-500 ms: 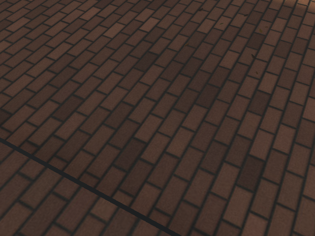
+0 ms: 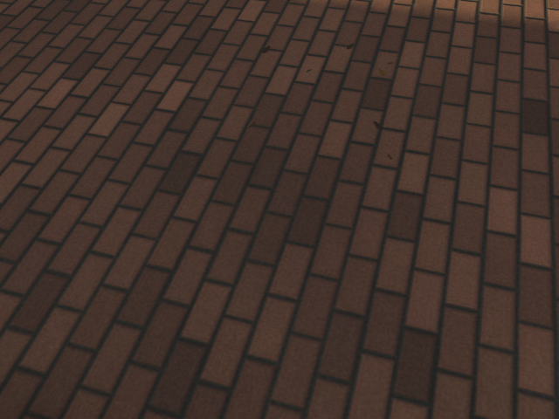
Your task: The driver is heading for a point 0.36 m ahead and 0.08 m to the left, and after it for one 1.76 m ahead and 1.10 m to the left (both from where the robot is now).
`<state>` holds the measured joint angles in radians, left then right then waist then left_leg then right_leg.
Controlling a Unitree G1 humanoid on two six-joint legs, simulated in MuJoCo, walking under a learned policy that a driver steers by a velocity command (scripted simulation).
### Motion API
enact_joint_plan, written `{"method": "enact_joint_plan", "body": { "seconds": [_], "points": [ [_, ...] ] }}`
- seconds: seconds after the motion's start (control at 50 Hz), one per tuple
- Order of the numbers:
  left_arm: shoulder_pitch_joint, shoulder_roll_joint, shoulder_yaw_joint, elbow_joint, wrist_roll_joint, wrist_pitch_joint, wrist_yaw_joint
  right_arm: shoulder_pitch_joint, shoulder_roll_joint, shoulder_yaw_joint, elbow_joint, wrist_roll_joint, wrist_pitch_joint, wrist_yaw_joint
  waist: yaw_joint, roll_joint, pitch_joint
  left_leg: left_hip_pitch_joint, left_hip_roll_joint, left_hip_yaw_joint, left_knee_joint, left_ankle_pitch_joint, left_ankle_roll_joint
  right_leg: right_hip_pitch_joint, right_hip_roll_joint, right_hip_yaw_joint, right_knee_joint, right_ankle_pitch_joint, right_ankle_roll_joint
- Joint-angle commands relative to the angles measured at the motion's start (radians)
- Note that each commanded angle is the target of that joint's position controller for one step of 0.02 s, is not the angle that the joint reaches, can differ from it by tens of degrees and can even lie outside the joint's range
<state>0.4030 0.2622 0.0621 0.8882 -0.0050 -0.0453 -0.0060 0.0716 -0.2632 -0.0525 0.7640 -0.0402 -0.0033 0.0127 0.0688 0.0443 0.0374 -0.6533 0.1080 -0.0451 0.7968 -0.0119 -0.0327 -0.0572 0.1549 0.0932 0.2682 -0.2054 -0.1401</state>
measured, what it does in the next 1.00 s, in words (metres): goes down, turning left: left foot, then left foot 0.07 m lower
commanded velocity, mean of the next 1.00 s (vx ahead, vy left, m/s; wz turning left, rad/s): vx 0.22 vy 0.00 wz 0.23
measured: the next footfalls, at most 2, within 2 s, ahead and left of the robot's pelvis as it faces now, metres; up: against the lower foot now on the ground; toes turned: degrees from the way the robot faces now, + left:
left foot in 0.26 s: +0.29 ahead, +0.16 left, -0.01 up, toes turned -2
left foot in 0.52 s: +0.33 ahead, +0.18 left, -0.08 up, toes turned -1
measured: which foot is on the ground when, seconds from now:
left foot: up 0.00-0.24, down 0.26-0.44, up 0.46-0.50, down 0.52-0.58, up 0.60-0.92, down 0.94-1.00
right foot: down 0.00-0.34, up 0.36-0.60, down 0.62-0.94, up 0.96-1.00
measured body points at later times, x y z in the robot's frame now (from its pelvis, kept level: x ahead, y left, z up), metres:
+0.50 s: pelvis +0.32 +0.08 -0.07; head +0.35 +0.08 +0.38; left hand +0.39 +0.36 -0.20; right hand +0.36 -0.19 -0.20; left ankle +0.32 +0.17 -0.79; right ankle +0.30 -0.03 -0.73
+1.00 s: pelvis +0.54 +0.13 -0.17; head +0.56 +0.17 +0.28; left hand +0.56 +0.42 -0.31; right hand +0.76 -0.08 -0.26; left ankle +0.58 +0.24 -0.89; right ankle +0.56 -0.01 -0.85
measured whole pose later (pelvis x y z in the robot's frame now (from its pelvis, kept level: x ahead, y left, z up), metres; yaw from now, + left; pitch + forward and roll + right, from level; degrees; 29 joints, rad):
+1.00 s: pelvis +0.54 +0.13 -0.17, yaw +20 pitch +1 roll -2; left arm 0.19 0.26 0.07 0.82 0.02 0.01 0.00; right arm 0.19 -0.27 -0.07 0.71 -0.02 0.02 0.03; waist 0.00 -0.03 0.05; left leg -0.47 -0.01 0.01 0.71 -0.26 0.06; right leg -0.39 -0.08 -0.10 0.95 -0.53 0.04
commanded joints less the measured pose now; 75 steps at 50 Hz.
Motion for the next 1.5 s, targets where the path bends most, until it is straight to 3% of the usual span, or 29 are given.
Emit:
{"method": "enact_joint_plan", "body": {
  "seconds": [0.02,0.2,0.26,0.3,0.32,0.34,0.36,0.42,0.46,0.48,0.54,0.58,0.62,0.64,0.68,0.72,0.78,0.9,0.94,0.96,0.98,1.0,1.08,1.32,1.42,1.44,1.46,1.48,1.5],
  "points": [
    [0.067,0.152,0.029,-0.050,0.022,-0.016,0.014,0.011,-0.099,-0.021,-0.038,-0.002,-0.018,0.012,-0.013,-0.105,-0.069,-0.033,-0.027,0.028,0.096,0.083,0.028,0.096,-0.292,0.195,0.002,0.508,-0.107],
    [0.082,0.177,0.035,-0.044,0.031,-0.021,0.048,0.001,-0.124,-0.034,-0.038,-0.010,-0.052,0.025,-0.032,-0.132,0.017,-0.007,-0.031,-0.053,-0.035,-0.018,0.111,0.242,-0.324,0.212,0.242,0.686,-0.069],
    [0.222,0.170,0.034,0.017,0.067,-0.038,0.059,-0.137,-0.135,-0.038,-0.073,0.005,-0.096,0.010,0.094,-0.133,0.112,-0.344,-0.041,0.011,-0.140,-0.104,0.098,0.509,-0.309,0.243,0.359,0.613,-0.062],
    [0.382,0.107,0.015,0.083,0.063,-0.036,0.044,-0.159,-0.154,-0.048,-0.081,0.010,-0.149,-0.004,0.145,0.004,0.108,-0.297,-0.121,0.054,-0.172,-0.241,0.111,0.456,-0.208,0.195,0.552,0.695,-0.018],
    [0.254,0.135,0.015,0.052,0.066,-0.033,0.036,0.022,-0.152,-0.048,-0.044,0.013,-0.172,0.004,0.011,0.121,0.016,0.064,-0.102,-0.036,-0.255,-0.070,0.158,0.178,-0.135,0.127,0.766,0.756,0.037],
    [0.020,0.181,0.017,-0.009,0.020,-0.039,0.029,0.381,-0.153,-0.048,0.048,0.013,-0.186,0.017,-0.240,0.238,-0.142,0.653,-0.015,-0.140,-0.431,0.338,0.216,-0.266,-0.070,-0.013,1.160,0.511,0.127],
    [-0.119,0.206,0.019,-0.064,0.017,-0.059,0.022,0.461,-0.160,-0.047,0.106,0.044,-0.148,0.020,-0.293,0.242,-0.175,0.928,0.101,-0.335,-0.421,0.444,0.235,-0.612,-0.040,-0.044,1.229,-0.432,0.136],
    [-0.240,0.138,-0.002,-0.082,0.010,-0.065,0.015,0.335,-0.113,-0.020,0.082,0.033,-0.075,-0.012,-0.212,-0.058,0.055,0.755,0.076,-0.249,-0.458,0.782,0.239,-0.661,-0.151,-0.059,0.993,-0.326,0.109],
    [-0.130,0.069,-0.028,-0.059,0.061,-0.016,0.024,0.331,-0.122,-0.013,0.090,0.043,-0.085,-0.018,-0.124,-0.026,0.107,0.572,0.078,-0.234,-0.505,0.824,0.236,-0.565,-0.184,-0.079,0.919,-0.288,0.112],
    [-0.276,0.101,-0.024,-0.112,0.068,-0.027,0.032,0.361,-0.129,-0.015,0.107,0.036,-0.112,-0.026,-0.194,0.078,0.157,0.509,-0.065,-0.105,-0.542,0.480,0.177,-0.590,-0.166,-0.100,0.811,-0.310,0.127],
    [-0.188,0.043,-0.044,-0.163,0.019,-0.066,0.021,0.207,-0.055,-0.002,0.054,-0.005,-0.130,-0.042,-0.039,0.019,0.172,-0.038,-0.127,-0.158,-0.467,0.042,0.223,-0.029,-0.130,-0.165,0.291,0.366,0.230],
    [0.004,0.080,-0.033,-0.075,-0.015,-0.051,0.023,0.141,-0.075,-0.024,0.020,-0.002,-0.119,-0.057,0.049,-0.059,0.106,-0.086,-0.128,-0.181,-0.269,-0.139,0.198,0.177,-0.210,-0.057,0.113,0.698,0.193],
    [0.095,0.111,-0.023,-0.041,0.054,-0.064,0.012,0.185,-0.054,-0.028,0.028,0.063,-0.091,-0.042,0.106,-0.152,0.020,-0.008,-0.221,-0.070,0.073,-0.504,0.143,0.250,-0.272,-0.002,0.085,0.839,0.157],
    [0.133,0.181,-0.015,-0.065,0.090,-0.072,0.003,0.314,-0.038,-0.033,0.019,0.096,-0.063,-0.043,0.073,-0.251,-0.107,0.060,-0.305,0.011,0.405,-0.806,0.116,0.258,-0.442,0.043,0.191,1.278,0.087],
    [0.055,0.173,0.001,-0.083,0.038,-0.039,0.020,0.452,-0.053,-0.033,0.032,0.052,-0.025,-0.081,0.009,-0.288,-0.220,-0.119,-0.212,-0.034,0.667,-0.670,0.075,0.313,-0.677,0.191,0.241,1.081,-0.139],
    [-0.208,0.125,-0.009,-0.167,0.030,-0.009,0.052,0.397,-0.074,-0.036,0.028,0.019,0.014,-0.052,-0.093,-0.219,-0.148,-0.097,-0.099,-0.050,0.694,-0.578,0.016,0.030,-0.648,0.218,0.089,0.526,-0.184],
    [-0.196,0.137,0.004,-0.131,0.037,-0.006,0.059,0.297,-0.056,-0.031,-0.022,0.014,0.049,-0.004,-0.110,-0.102,-0.074,0.050,-0.036,-0.026,0.451,-0.381,0.016,-0.195,-0.549,0.052,0.078,0.578,-0.119],
    [-0.218,0.113,0.027,-0.103,0.012,0.000,0.014,0.238,-0.032,-0.024,-0.052,0.021,0.042,0.030,-0.092,-0.159,-0.133,0.327,-0.105,0.134,-0.090,-0.200,0.077,-0.196,-0.443,-0.180,0.221,0.357,0.025],
    [-0.140,0.103,0.035,-0.076,0.021,0.021,0.004,0.240,-0.069,-0.036,-0.053,0.004,0.018,0.025,-0.099,-0.015,-0.139,0.465,-0.107,0.070,-0.277,-0.034,0.115,-0.257,-0.386,-0.231,0.430,0.134,0.107],
    [-0.078,0.057,0.028,-0.107,0.031,0.038,-0.007,0.239,-0.211,-0.063,-0.088,-0.004,0.002,0.015,-0.066,0.282,-0.146,0.528,0.188,-0.338,-0.347,0.387,0.203,-0.424,-0.256,-0.297,0.747,-0.371,0.176],
    [-0.151,0.050,0.018,-0.152,0.025,0.068,-0.002,0.293,-0.268,-0.078,-0.095,0.033,0.010,0.016,-0.123,0.276,-0.232,0.583,0.288,-0.544,-0.415,0.532,0.368,-0.554,-0.139,-0.150,0.933,-0.520,0.185],
    [-0.203,0.050,0.012,-0.159,0.024,0.081,0.001,0.297,-0.257,-0.079,-0.091,0.039,0.020,0.009,-0.132,0.162,-0.220,0.583,0.252,-0.501,-0.431,0.371,0.382,-0.593,-0.166,-0.075,1.004,-0.441,0.174],
    [-0.186,0.079,0.018,-0.126,0.033,0.078,0.014,0.155,-0.135,-0.047,-0.104,0.033,0.037,-0.019,-0.062,0.083,-0.122,0.484,0.082,-0.280,-0.427,0.293,0.276,-0.526,-0.189,-0.062,0.901,-0.225,0.157],
    [-0.240,0.082,0.010,-0.176,0.014,0.080,0.022,0.174,-0.183,-0.069,-0.101,0.018,0.047,0.004,-0.095,0.080,-0.112,0.436,0.037,-0.453,-0.498,-0.151,0.266,-0.376,-0.114,-0.030,0.521,-0.206,0.152],
    [-0.124,0.080,0.008,-0.160,0.005,0.057,0.038,0.107,-0.178,-0.072,-0.101,0.028,0.052,0.010,-0.030,0.084,-0.100,0.321,-0.029,-0.491,-0.470,-0.194,0.183,-0.123,-0.075,-0.042,0.187,-0.123,0.101],
    [-0.101,0.115,0.017,-0.156,0.013,0.052,0.049,0.107,-0.154,-0.065,-0.104,0.036,0.049,0.004,-0.023,0.035,-0.088,0.235,-0.087,-0.450,-0.425,-0.317,0.127,-0.029,-0.143,0.020,0.054,-0.110,0.084],
    [-0.119,0.203,0.032,-0.178,0.027,0.051,0.059,0.168,-0.088,-0.052,-0.103,0.043,0.045,-0.002,-0.060,-0.160,-0.100,0.133,-0.201,-0.296,-0.206,-0.505,0.064,0.040,-0.383,0.262,-0.061,-0.239,0.029],
    [-0.220,0.264,0.043,-0.212,0.042,0.054,0.053,0.156,-0.127,-0.063,-0.108,0.030,0.040,-0.011,-0.065,-0.256,-0.024,0.018,-0.321,-0.080,0.006,-0.538,0.047,-0.093,-0.547,0.454,-0.122,-0.203,-0.063],
    [-0.223,0.203,0.033,-0.209,0.039,0.054,0.048,0.131,-0.185,-0.077,-0.103,0.002,0.038,-0.011,-0.078,-0.142,-0.008,0.085,-0.221,-0.100,0.164,-0.494,0.042,-0.174,-0.533,0.369,-0.070,-0.067,-0.092]
  ]
}}
Velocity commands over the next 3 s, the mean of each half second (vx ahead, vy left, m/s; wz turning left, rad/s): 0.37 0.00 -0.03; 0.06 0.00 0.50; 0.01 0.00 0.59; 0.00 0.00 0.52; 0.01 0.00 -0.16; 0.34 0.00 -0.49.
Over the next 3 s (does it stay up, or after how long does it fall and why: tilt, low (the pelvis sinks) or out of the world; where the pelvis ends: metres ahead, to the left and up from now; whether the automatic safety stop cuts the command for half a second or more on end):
stays up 0.63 0.25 -0.14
